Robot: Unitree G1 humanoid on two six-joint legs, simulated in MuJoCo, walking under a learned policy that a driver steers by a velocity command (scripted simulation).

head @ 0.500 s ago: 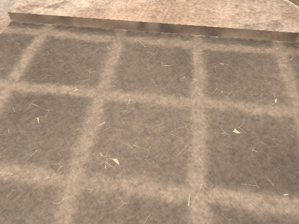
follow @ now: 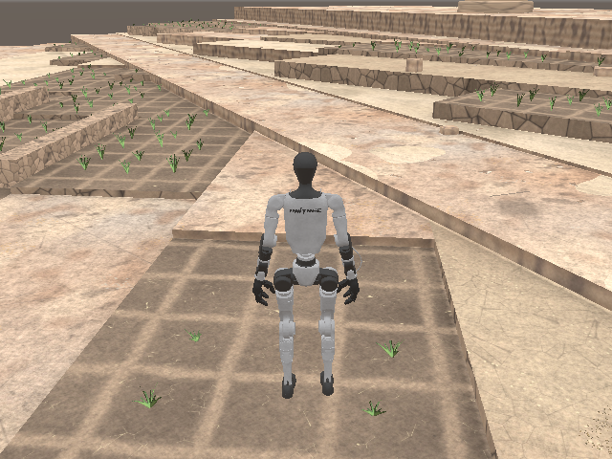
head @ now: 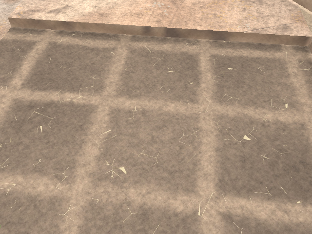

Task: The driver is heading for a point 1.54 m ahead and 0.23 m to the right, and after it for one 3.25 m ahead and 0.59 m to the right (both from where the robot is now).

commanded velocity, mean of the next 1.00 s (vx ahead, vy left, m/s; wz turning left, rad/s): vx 0.34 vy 0.00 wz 0.00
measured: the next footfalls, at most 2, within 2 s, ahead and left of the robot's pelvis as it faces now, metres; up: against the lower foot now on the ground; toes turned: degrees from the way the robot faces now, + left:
left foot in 0.82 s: +0.44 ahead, +0.02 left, +0.00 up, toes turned +4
right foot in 1.38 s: +0.76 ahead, -0.13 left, +0.00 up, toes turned -4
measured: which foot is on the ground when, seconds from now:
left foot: down 0.00-0.36, up 0.38-0.80, down 0.82-1.00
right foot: down 0.00-0.84, up 0.86-1.00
